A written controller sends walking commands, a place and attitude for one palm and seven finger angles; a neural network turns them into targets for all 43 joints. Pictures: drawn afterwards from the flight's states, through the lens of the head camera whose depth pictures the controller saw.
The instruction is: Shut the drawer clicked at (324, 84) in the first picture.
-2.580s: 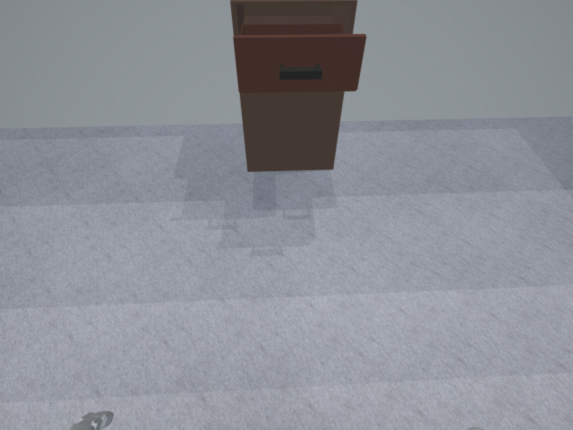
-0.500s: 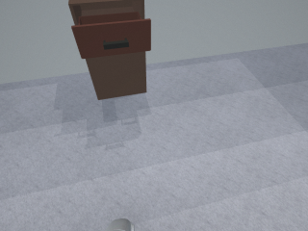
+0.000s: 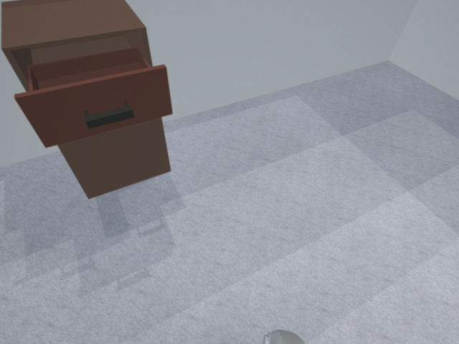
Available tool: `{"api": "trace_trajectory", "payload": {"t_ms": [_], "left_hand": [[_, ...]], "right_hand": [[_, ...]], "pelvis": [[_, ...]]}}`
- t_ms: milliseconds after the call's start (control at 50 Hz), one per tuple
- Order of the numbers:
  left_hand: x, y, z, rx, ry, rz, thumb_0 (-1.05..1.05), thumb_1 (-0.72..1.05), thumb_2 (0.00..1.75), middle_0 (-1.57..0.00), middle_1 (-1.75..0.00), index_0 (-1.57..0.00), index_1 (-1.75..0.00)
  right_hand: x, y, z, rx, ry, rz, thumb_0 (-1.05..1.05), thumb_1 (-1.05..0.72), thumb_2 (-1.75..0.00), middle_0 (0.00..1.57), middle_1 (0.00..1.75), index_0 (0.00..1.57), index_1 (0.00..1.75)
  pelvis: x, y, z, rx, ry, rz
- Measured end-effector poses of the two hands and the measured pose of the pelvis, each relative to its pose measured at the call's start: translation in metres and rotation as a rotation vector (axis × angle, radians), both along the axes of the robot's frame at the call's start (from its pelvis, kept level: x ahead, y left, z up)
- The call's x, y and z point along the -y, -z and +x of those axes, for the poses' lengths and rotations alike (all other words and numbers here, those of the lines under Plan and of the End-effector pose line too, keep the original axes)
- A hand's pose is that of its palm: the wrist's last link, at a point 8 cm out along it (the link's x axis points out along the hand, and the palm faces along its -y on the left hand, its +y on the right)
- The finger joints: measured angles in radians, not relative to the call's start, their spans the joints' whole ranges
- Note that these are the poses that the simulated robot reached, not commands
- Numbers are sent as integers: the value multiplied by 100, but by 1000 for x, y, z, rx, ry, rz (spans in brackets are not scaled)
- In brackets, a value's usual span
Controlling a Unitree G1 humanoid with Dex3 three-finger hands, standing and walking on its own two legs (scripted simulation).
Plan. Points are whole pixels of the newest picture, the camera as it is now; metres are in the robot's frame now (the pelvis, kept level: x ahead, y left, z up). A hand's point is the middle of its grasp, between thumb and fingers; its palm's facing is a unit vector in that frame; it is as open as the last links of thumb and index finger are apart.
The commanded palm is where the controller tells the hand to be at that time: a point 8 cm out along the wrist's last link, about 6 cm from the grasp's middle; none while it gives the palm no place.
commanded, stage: walk to a spot facing it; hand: left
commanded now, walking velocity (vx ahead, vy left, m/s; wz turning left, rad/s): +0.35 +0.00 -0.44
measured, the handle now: (108, 112) +0.72 +0.43 -0.06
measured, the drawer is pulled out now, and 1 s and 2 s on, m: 0.29 0.29 0.29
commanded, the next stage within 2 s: turn to face it in 0.44 s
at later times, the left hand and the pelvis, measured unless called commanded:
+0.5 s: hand (186, 278) +0.28 +0.12 -0.16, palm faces -0.11 -0.97 -0.22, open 7.2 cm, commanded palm none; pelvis +0.20 -0.07 +0.00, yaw -9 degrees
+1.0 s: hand (186, 238) +0.39 +0.14 -0.17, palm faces +0.08 -0.98 -0.19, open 7.4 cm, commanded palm none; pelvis +0.33 -0.05 +0.00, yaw +1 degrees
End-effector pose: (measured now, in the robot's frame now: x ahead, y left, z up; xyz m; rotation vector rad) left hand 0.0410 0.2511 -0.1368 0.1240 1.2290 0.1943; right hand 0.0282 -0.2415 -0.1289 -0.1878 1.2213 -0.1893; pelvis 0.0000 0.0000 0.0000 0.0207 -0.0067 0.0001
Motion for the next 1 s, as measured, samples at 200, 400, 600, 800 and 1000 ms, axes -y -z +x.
{"api": "trace_trajectory", "payload": {"t_ms": [200,400,600,800,1000], "left_hand": [[52,-10,189,117,245,5,0,91,90,-20,-30,-19,-30],[98,-6,244,97,247,1,-1,91,90,-20,-30,-20,-30],[78,1,231,-93,149,5,-1,93,90,-20,-30,-20,-30],[63,33,249,-222,36,-41,0,91,90,-20,-30,-20,-30],[66,8,336,-16,-7,-10,0,91,90,-20,-30,-20,-30]], "right_hand": [[10,17,-43,-262,196,66,0,-92,-90,20,30,20,30],[40,22,67,-188,225,103,1,-91,-90,20,30,20,30],[60,2,245,55,126,56,0,-92,-90,19,30,20,30],[36,6,348,87,3,4,0,-91,-90,19,30,20,30],[46,5,354,-16,-18,24,0,-92,-90,20,30,21,30]], "pelvis": [[25,9,85,0,92,9],[63,5,163,6,139,-17],[63,-2,241,0,155,-40],[41,16,310,30,88,-36],[50,4,327,4,-14,-34]]}}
